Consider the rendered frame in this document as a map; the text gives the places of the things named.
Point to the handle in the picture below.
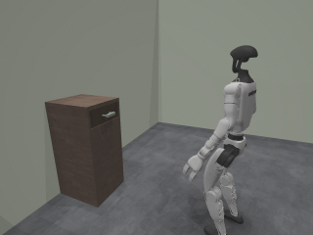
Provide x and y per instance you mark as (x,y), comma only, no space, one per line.
(110,114)

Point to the robot left upper arm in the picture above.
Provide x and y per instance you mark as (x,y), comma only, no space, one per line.
(232,92)

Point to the cabinet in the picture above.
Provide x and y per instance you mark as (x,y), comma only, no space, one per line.
(88,161)

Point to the left robot shin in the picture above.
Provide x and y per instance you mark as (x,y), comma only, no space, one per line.
(216,211)

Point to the robot right foot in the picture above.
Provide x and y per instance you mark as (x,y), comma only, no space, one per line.
(238,218)

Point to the robot right upper arm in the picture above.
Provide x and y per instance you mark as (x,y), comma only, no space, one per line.
(254,105)

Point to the drawer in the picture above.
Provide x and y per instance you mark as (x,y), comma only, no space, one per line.
(96,117)

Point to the robot left forearm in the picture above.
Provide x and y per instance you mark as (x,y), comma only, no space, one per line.
(218,135)

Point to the left robot hand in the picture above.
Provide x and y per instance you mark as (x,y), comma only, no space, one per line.
(196,163)

